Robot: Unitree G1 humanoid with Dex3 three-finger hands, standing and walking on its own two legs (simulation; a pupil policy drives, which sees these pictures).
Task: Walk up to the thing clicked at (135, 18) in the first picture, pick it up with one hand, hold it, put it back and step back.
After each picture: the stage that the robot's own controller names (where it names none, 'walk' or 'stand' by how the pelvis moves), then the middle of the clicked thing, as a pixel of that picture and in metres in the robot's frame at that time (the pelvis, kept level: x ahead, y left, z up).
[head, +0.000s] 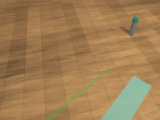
stand; (133, 26) +1.67 -0.60 -0.65
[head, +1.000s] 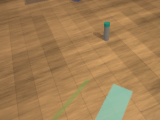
walk; (106, 31) +1.61 -0.12 -0.63
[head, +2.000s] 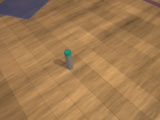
walk; (68, 59) +1.08 +0.25 -0.65
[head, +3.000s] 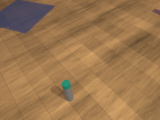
walk; (68, 91) +0.71 +0.24 -0.65
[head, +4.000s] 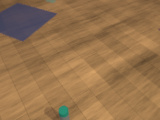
walk; (64, 117) +0.50 +0.18 -0.63
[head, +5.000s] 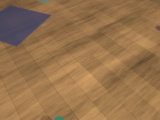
stand; out of the picture +0.43 +0.21 -0.65
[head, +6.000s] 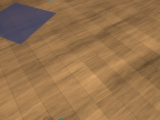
stand; out of the picture +0.40 +0.19 -0.65
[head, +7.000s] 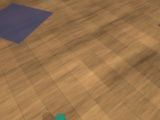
stand; out of the picture +0.44 +0.21 -0.66
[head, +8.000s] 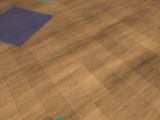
stand; out of the picture +0.42 +0.21 -0.66
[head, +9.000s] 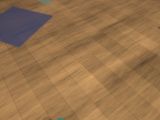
stand; out of the picture +0.42 +0.21 -0.66
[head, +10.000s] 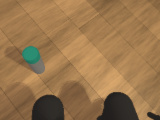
go down; (35, 62) +0.48 +0.22 -0.35
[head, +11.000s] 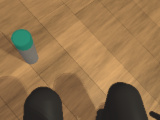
go down; (27, 49) +0.50 +0.23 -0.26
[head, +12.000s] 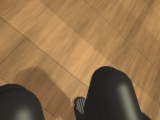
close in; out of the picture +0.48 +0.28 -0.17
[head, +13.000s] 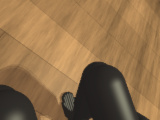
close; out of the picture +0.48 +0.30 -0.16
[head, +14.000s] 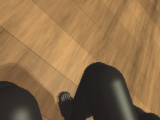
lift; out of the picture +0.44 +0.27 -0.17
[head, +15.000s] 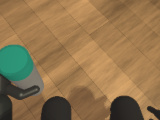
lift; (26, 76) +0.34 +0.20 +0.00
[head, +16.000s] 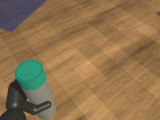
hold; (39, 94) +0.30 +0.17 +0.04
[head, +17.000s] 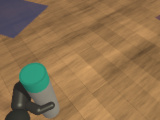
hold; (43, 94) +0.31 +0.16 +0.04
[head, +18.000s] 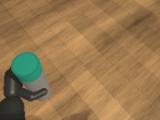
crouch; (35, 81) +0.36 +0.17 -0.02
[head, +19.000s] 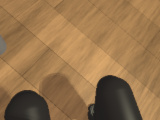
lower; out of the picture +0.50 +0.25 -0.04
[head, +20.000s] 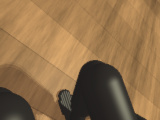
lower; out of the picture +0.46 +0.28 -0.17
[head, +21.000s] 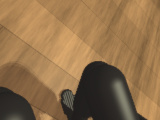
lower; out of the picture +0.46 +0.29 -0.17
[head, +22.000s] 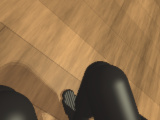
lower; out of the picture +0.45 +0.29 -0.16
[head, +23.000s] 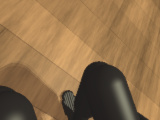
lower; out of the picture +0.45 +0.28 -0.17
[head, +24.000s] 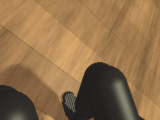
open; out of the picture +0.46 +0.26 -0.17
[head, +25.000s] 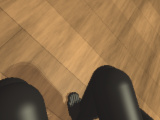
stand; out of the picture +0.46 +0.25 -0.18
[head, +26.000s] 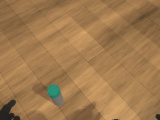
stand; (56, 96) +0.43 +0.18 -0.49
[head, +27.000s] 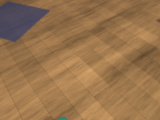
stand; out of the picture +0.41 +0.17 -0.60
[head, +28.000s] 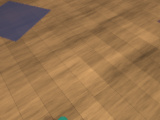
stand; out of the picture +0.41 +0.17 -0.60
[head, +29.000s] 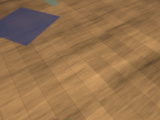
stand; out of the picture +0.42 +0.16 -0.65
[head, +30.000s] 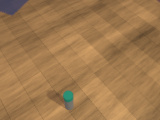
walk; (68, 101) +0.48 +0.10 -0.64
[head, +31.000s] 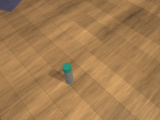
walk; (68, 74) +0.71 +0.18 -0.62
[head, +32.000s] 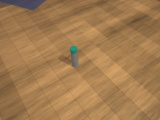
stand; (74, 57) +1.04 +0.16 -0.62
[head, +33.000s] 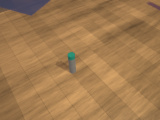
stand; (72, 63) +1.02 +0.17 -0.65
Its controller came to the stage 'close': yes
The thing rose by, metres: 0.68
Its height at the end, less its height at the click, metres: +0.00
